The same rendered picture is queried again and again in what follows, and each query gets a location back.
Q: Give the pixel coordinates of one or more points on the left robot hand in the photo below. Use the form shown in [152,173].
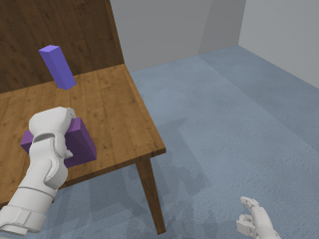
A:
[57,119]

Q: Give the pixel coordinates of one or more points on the right robot forearm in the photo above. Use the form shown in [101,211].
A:
[265,232]

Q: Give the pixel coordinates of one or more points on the left robot forearm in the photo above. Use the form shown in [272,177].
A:
[26,211]

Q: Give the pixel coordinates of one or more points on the sponge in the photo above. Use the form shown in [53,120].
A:
[77,140]

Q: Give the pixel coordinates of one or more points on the table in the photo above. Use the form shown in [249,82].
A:
[105,96]

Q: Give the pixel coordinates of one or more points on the right robot hand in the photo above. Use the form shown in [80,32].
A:
[259,218]

